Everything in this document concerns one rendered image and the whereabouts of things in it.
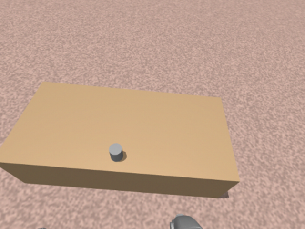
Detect can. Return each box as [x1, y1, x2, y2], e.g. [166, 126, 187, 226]
[109, 143, 123, 162]

